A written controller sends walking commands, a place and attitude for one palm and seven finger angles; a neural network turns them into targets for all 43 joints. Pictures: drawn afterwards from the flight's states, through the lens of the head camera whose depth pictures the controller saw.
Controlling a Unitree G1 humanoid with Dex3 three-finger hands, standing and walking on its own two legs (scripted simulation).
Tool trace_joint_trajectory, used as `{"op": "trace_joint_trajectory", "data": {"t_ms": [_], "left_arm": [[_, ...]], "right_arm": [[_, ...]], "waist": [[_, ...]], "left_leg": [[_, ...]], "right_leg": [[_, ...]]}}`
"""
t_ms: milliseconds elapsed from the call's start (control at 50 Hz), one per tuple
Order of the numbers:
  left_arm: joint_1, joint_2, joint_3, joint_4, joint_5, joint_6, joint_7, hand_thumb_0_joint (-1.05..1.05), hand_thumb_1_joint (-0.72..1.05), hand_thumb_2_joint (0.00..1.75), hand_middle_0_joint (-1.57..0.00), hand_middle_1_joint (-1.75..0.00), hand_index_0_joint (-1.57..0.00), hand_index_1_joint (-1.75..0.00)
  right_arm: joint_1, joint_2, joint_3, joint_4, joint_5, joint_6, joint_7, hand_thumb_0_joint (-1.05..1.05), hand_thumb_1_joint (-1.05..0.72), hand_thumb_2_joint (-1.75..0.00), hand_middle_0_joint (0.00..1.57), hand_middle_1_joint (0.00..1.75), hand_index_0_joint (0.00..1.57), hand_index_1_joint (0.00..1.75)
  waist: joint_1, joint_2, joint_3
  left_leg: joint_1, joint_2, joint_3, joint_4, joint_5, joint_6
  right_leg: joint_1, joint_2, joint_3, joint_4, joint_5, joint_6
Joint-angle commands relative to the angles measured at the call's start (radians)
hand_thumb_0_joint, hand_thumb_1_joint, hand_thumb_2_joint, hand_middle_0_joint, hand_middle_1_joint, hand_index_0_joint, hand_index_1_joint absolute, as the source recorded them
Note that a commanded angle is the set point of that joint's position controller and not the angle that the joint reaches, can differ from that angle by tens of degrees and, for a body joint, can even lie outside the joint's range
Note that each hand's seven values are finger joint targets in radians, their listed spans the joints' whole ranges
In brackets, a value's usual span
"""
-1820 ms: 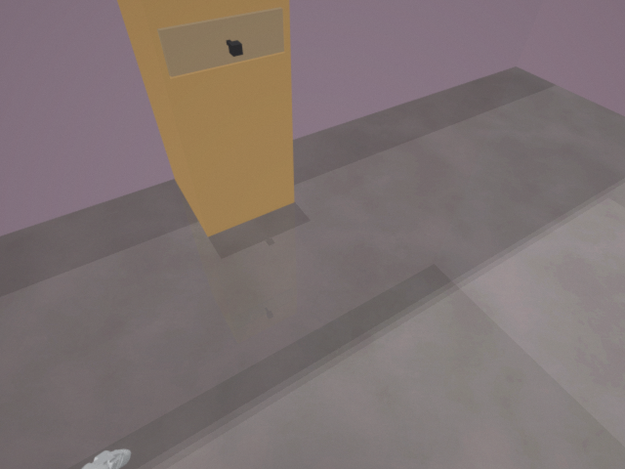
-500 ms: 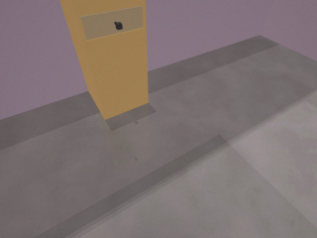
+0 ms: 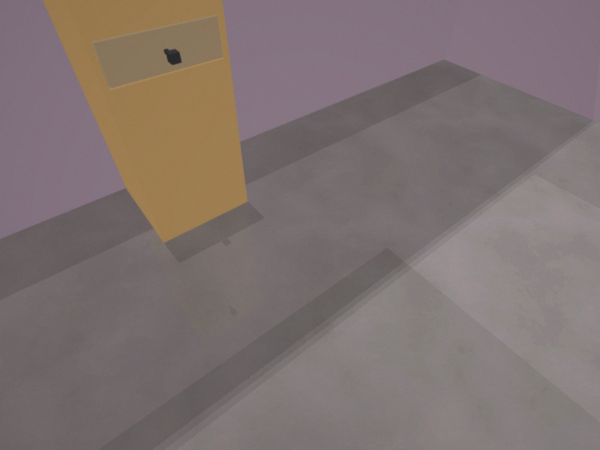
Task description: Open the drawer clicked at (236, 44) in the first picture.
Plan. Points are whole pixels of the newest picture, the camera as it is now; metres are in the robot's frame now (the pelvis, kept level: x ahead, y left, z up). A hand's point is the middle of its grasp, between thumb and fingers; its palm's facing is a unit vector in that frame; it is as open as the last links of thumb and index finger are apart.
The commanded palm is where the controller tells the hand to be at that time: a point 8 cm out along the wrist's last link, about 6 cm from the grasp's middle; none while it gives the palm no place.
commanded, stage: walk to a spot facing it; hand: left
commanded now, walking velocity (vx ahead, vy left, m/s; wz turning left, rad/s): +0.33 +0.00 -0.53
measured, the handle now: (171, 55) +1.16 +0.48 +0.01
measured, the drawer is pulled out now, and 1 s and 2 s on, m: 0.00 0.00 0.00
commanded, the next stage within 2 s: turn to face it in 1.60 s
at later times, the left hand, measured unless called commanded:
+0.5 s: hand out of the picture +0.15 +0.17 -0.18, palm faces -0.07 -0.99 -0.14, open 7.3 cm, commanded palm none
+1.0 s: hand (260, 250) +0.56 +0.13 -0.17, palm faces -0.40 -0.91 -0.13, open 7.3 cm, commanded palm none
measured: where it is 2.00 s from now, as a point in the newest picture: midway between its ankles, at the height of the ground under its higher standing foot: (354, 313)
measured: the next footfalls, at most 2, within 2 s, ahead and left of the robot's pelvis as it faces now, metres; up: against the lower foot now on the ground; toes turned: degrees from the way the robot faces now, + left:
right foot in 0.10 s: +0.09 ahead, -0.13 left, +0.00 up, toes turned -7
left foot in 0.54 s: +0.35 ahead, +0.10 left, +0.00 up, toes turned -3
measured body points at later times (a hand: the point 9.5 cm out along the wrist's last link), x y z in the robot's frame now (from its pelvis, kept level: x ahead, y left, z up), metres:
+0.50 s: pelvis +0.18 +0.00 +0.00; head +0.20 +0.01 +0.45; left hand +0.16 +0.22 -0.16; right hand +0.25 -0.26 -0.13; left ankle +0.29 +0.10 -0.71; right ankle +0.05 -0.12 -0.74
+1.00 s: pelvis +0.40 +0.00 +0.00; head +0.44 +0.01 +0.45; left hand +0.58 +0.18 -0.16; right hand +0.22 -0.16 -0.13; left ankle +0.32 +0.10 -0.74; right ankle +0.45 -0.17 -0.68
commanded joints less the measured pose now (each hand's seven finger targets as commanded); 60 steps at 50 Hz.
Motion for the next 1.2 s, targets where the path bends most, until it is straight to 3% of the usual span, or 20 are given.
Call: {"op": "trace_joint_trajectory", "data": {"t_ms": [0, 40, 60, 80, 100, 140, 200, 280, 440, 500, 540, 560, 620, 720, 960, 1060, 1100, 1120, 1140, 1180], "left_arm": [[-0.141, 0.071, 0.035, -0.155, -0.001, -0.054, -0.011, 0.00, 0.90, 0.90, -0.20, -0.30, -0.20, -0.30], [0.031, 0.046, 0.041, -0.097, 0.001, -0.059, -0.014, 0.00, 0.90, 0.90, -0.20, -0.30, -0.20, -0.30], [0.175, 0.086, 0.049, -0.046, 0.005, -0.066, -0.006, 0.00, 0.90, 0.90, -0.20, -0.30, -0.20, -0.30], [0.291, 0.210, 0.078, -0.016, 0.016, -0.084, 0.015, 0.00, 0.90, 0.90, -0.20, -0.30, -0.20, -0.30], [0.326, 0.226, 0.077, -0.013, -0.006, -0.087, 0.033, 0.00, 0.90, 0.90, -0.20, -0.30, -0.20, -0.30], [0.217, 0.178, 0.068, -0.045, -0.009, -0.091, 0.040, 0.00, 0.90, 0.90, -0.20, -0.30, -0.20, -0.30], [0.112, 0.095, 0.046, -0.068, 0.003, -0.102, 0.046, 0.00, 0.90, 0.90, -0.20, -0.30, -0.20, -0.30], [0.120, 0.092, 0.046, -0.046, 0.005, -0.115, 0.046, 0.00, 0.90, 0.90, -0.20, -0.30, -0.20, -0.30], [0.144, 0.083, 0.048, -0.019, 0.008, -0.111, 0.054, 0.00, 0.90, 0.90, -0.20, -0.30, -0.20, -0.30], [0.096, 0.076, 0.056, -0.026, 0.000, -0.109, 0.052, 0.00, 0.90, 0.90, -0.20, -0.30, -0.20, -0.30], [0.166, -0.017, 0.043, -0.052, -0.015, -0.106, 0.034, 0.00, 0.90, 0.90, -0.20, -0.30, -0.20, -0.30], [0.088, 0.011, 0.043, -0.078, -0.005, -0.106, 0.037, 0.00, 0.90, 0.90, -0.20, -0.30, -0.20, -0.30], [0.001, -0.007, 0.055, -0.063, 0.010, -0.089, 0.018, 0.00, 0.90, 0.90, -0.20, -0.30, -0.20, -0.30], [0.041, -0.054, 0.060, -0.055, 0.020, -0.042, 0.009, 0.00, 0.90, 0.90, -0.20, -0.30, -0.20, -0.30], [-0.292, -0.062, 0.033, -0.153, 0.011, -0.045, -0.006, 0.00, 0.90, 0.90, -0.20, -0.30, -0.20, -0.30], [-0.108, -0.020, 0.047, -0.110, 0.016, -0.064, 0.008, 0.00, 0.90, 0.90, -0.20, -0.30, -0.20, -0.30], [0.151, 0.083, 0.081, -0.037, 0.023, -0.087, 0.016, 0.00, 0.90, 0.90, -0.20, -0.30, -0.20, -0.30], [0.232, 0.183, 0.102, -0.024, 0.011, -0.095, 0.030, 0.00, 0.90, 0.90, -0.20, -0.30, -0.20, -0.30], [0.212, 0.217, 0.107, -0.024, -0.015, -0.089, 0.041, 0.00, 0.90, 0.90, -0.20, -0.30, -0.20, -0.30], [0.070, 0.133, 0.087, -0.060, -0.017, -0.090, 0.050, 0.00, 0.90, 0.90, -0.20, -0.30, -0.20, -0.30]], "right_arm": [[0.029, -0.209, -0.066, -0.055, -0.008, -0.034, -0.018, 0.00, -0.90, -0.90, 0.20, 0.30, 0.20, 0.30], [-0.032, -0.191, -0.063, -0.066, -0.009, -0.033, -0.018, 0.00, -0.90, -0.90, 0.20, 0.30, 0.20, 0.30], [-0.042, -0.164, -0.056, -0.075, -0.005, -0.031, -0.012, 0.00, -0.90, -0.90, 0.20, 0.30, 0.20, 0.30], [-0.046, -0.076, -0.039, -0.116, 0.008, -0.031, -0.002, 0.00, -0.90, -0.90, 0.20, 0.30, 0.20, 0.30], [-0.119, -0.081, -0.035, -0.162, 0.002, -0.041, 0.002, 0.00, -0.90, -0.90, 0.20, 0.30, 0.20, 0.30], [-0.131, -0.085, -0.047, -0.146, 0.003, -0.045, 0.006, 0.00, -0.90, -0.90, 0.20, 0.30, 0.20, 0.30], [-0.081, -0.053, -0.050, -0.111, -0.009, -0.030, 0.011, 0.00, -0.90, -0.90, 0.20, 0.30, 0.20, 0.30], [-0.048, -0.010, -0.051, -0.114, -0.005, -0.017, 0.020, 0.00, -0.90, -0.90, 0.20, 0.30, 0.20, 0.30], [-0.174, 0.012, -0.046, -0.182, 0.001, -0.043, 0.030, 0.00, -0.90, -0.90, 0.20, 0.30, 0.20, 0.30], [0.075, -0.048, -0.062, -0.104, -0.004, -0.062, 0.007, 0.00, -0.90, -0.90, 0.20, 0.30, 0.20, 0.30], [0.305, -0.229, -0.105, -0.051, -0.020, -0.065, -0.009, 0.00, -0.90, -0.90, 0.20, 0.30, 0.20, 0.30], [0.285, -0.217, -0.095, -0.061, -0.009, -0.050, -0.012, 0.00, -0.90, -0.90, 0.20, 0.30, 0.20, 0.30], [0.097, -0.045, -0.052, -0.090, -0.010, -0.065, -0.016, 0.00, -0.90, -0.90, 0.20, 0.30, 0.20, 0.30], [0.117, 0.016, -0.052, -0.058, -0.003, -0.091, -0.026, 0.00, -0.90, -0.90, 0.20, 0.30, 0.20, 0.30], [0.322, -0.009, -0.041, 0.037, -0.012, -0.077, -0.033, 0.00, -0.90, -0.90, 0.20, 0.30, 0.20, 0.30], [0.286, -0.062, -0.050, 0.029, -0.004, -0.064, -0.033, 0.00, -0.90, -0.90, 0.20, 0.30, 0.20, 0.30], [0.236, -0.060, -0.049, -0.004, 0.012, -0.063, -0.019, 0.00, -0.90, -0.90, 0.20, 0.30, 0.20, 0.30], [0.255, 0.015, -0.040, -0.041, 0.025, -0.071, -0.018, 0.00, -0.90, -0.90, 0.20, 0.30, 0.20, 0.30], [0.172, 0.000, -0.043, -0.068, 0.024, -0.070, -0.022, 0.00, -0.90, -0.90, 0.20, 0.30, 0.20, 0.30], [0.102, 0.021, -0.049, -0.086, 0.011, -0.062, -0.015, 0.00, -0.90, -0.90, 0.20, 0.30, 0.20, 0.30]], "waist": [[-0.031, 0.160, 0.104], [0.053, 0.113, 0.040], [0.113, -0.047, -0.018], [0.145, -0.395, -0.019], [0.148, -0.342, 0.004], [0.090, -0.134, 0.064], [0.017, -0.045, 0.111], [-0.011, -0.062, 0.084], [0.028, -0.113, 0.100], [-0.083, -0.031, 0.003], [-0.124, 0.396, -0.185], [-0.128, 0.284, -0.104], [-0.047, 0.124, 0.110], [0.009, 0.111, 0.070], [-0.080, 0.128, 0.155], [0.019, 0.172, 0.035], [0.146, 0.067, -0.131], [0.140, -0.154, -0.249], [0.132, -0.106, -0.241], [0.066, -0.003, -0.042]], "left_leg": [[0.067, 0.330, -0.223, -0.215, 0.032, 0.174], [-0.073, 0.244, -0.064, -0.016, 0.056, 0.101], [-0.190, 0.159, 0.019, 0.215, 0.015, 0.055], [-0.501, 0.022, 0.100, 0.561, -0.229, -0.008], [-0.599, 0.004, -0.015, 0.700, -0.269, 0.000], [-0.598, 0.075, -0.085, 0.744, -0.105, 0.010], [-0.500, 0.099, -0.086, 0.674, 0.000, -0.013], [-0.481, 0.081, -0.052, 0.559, 0.099, -0.031], [-0.359, 0.039, -0.014, 0.217, 0.112, -0.011], [0.039, 0.008, -0.012, 0.036, 0.156, 0.010], [0.385, 0.437, -0.556, -0.168, 0.034, 0.140], [0.263, 0.455, -0.613, -0.236, -0.081, 0.175], [-0.043, 0.351, -0.358, -0.293, -0.057, 0.120], [-0.041, 0.259, -0.053, -0.294, 0.205, 0.089], [0.246, 0.264, 0.115, -0.235, 0.663, 0.100], [0.264, 0.276, 0.198, 0.081, 1.151, 0.075], [-0.042, 0.225, 0.224, 0.529, 0.799, 0.027], [-0.389, 0.037, 0.172, 0.866, -0.152, -0.029], [-0.499, 0.013, 0.006, 1.016, -0.253, -0.010], [-0.534, 0.102, -0.082, 0.986, -0.056, -0.005]], "right_leg": [[-0.223, -0.100, -0.018, 0.037, -0.041, 0.006], [0.079, -0.056, -0.092, -0.151, 0.111, 0.002], [0.273, -0.027, -0.085, -0.263, 0.180, -0.008], [0.420, -0.294, 0.379, -0.450, 0.012, -0.102], [0.392, -0.395, 0.646, -0.566, 0.054, -0.180], [0.289, -0.355, 0.536, -0.552, -0.005, -0.211], [0.112, -0.301, 0.370, -0.555, 0.108, -0.187], [0.129, -0.233, 0.228, -0.552, 0.249, -0.171], [0.188, -0.221, 0.191, -0.485, 0.399, -0.145], [0.080, -0.138, 0.121, -0.196, 0.525, -0.097], [-0.270, 0.048, -0.046, 0.387, -0.115, -0.015], [-0.298, -0.003, 0.026, 0.502, -0.111, -0.031], [-0.318, -0.109, 0.028, 0.571, 0.122, -0.018], [-0.314, -0.122, -0.004, 0.504, 0.277, 0.017], [-0.389, -0.079, -0.171, 0.016, 0.290, -0.002], [-0.088, 0.032, -0.239, -0.105, 0.199, -0.085], [0.397, -0.080, -0.091, -0.211, 0.341, -0.153], [0.657, -0.386, 0.432, -0.270, 0.539, -0.296], [0.640, -0.442, 0.555, -0.389, 0.582, -0.358], [0.381, -0.381, 0.370, -0.436, 0.487, -0.281]]}}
